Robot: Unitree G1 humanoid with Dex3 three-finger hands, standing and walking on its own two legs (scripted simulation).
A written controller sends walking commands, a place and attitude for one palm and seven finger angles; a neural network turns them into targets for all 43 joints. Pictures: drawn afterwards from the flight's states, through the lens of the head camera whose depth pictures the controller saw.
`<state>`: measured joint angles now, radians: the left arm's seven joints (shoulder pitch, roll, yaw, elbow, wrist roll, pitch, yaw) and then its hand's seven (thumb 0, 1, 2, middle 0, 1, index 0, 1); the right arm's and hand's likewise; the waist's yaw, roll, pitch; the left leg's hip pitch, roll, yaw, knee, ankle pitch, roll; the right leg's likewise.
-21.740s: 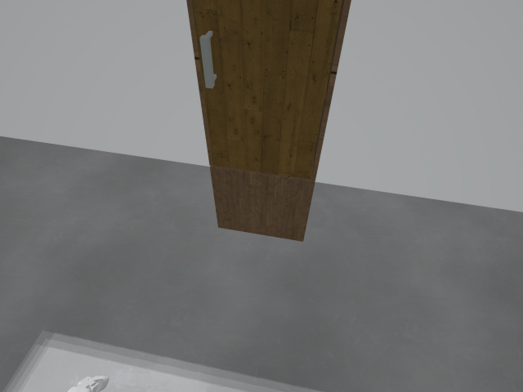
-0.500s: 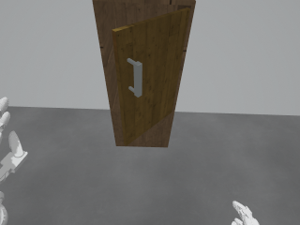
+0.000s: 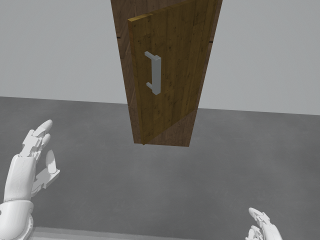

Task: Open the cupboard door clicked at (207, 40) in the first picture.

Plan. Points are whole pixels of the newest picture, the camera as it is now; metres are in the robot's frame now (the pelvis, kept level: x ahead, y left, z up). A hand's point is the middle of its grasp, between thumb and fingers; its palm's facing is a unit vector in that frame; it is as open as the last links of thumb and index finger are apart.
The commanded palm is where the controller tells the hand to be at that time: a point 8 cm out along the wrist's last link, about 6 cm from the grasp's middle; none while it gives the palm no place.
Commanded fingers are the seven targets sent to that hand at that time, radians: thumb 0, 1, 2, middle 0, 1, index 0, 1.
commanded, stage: let the arm hang, fingers relaxed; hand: left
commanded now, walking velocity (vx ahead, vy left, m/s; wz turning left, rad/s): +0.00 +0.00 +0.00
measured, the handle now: (152, 73) +0.59 +0.07 +0.09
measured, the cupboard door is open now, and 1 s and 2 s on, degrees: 45 45 45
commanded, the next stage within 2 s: look to check the result in 1.04 s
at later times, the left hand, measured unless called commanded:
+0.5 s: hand out of the picture -0.06 +0.22 -0.16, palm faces +0.03 -0.97 -0.23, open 7.2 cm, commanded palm none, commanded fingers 0.00 0.90 0.90 -0.20 -0.30 -0.20 -0.30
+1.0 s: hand out of the picture -0.01 +0.18 -0.17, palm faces +0.02 -0.98 -0.18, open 7.3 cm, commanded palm none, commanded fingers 0.00 0.90 0.90 -0.20 -0.30 -0.20 -0.30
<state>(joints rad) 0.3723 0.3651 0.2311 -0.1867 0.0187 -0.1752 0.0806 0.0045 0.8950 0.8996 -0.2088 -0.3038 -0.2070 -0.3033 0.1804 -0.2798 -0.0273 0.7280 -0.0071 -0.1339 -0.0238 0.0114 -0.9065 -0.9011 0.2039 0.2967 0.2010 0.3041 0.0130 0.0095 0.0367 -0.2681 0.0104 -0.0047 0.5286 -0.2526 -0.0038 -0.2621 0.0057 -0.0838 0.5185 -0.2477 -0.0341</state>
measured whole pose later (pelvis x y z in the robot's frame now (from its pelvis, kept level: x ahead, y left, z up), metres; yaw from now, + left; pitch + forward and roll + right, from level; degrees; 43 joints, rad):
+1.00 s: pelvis -0.01 +0.02 +0.01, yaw +0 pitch -1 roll +0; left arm 0.27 0.13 0.02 1.14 0.02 0.00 0.03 0.01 0.93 0.90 -0.20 -0.30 -0.20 -0.30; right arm 0.32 -0.12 0.00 1.13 -0.02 0.01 -0.03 0.00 -0.91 -0.90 0.20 0.30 0.20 0.30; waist -0.02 0.01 0.03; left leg -0.23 -0.02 0.02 0.44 -0.19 0.03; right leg -0.23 -0.02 -0.06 0.44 -0.19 -0.01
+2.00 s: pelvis +0.02 +0.01 +0.00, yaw -6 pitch +0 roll +0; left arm 0.24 0.16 0.06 1.09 0.02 0.04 0.00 0.00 0.91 0.90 -0.20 -0.30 -0.20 -0.30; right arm 0.22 -0.16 -0.04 1.07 -0.02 0.03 -0.05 0.00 -0.91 -0.90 0.20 0.30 0.20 0.30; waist 0.00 0.01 0.08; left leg -0.22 0.03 0.10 0.52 -0.30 0.00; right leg -0.27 0.03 0.02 0.54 -0.27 -0.03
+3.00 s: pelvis +0.06 -0.01 +0.00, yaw -40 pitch +1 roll -2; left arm 0.14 0.28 0.09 0.89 0.02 0.06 -0.04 0.00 0.91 0.90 -0.20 -0.30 -0.20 -0.30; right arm 0.23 -0.20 -0.03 0.89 -0.04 0.02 -0.04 0.01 -0.91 -0.90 0.21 0.30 0.20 0.30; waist 0.01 0.00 0.13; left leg -0.20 0.12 0.12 0.50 -0.31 -0.03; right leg -0.47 -0.03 -0.03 0.91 -0.44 0.05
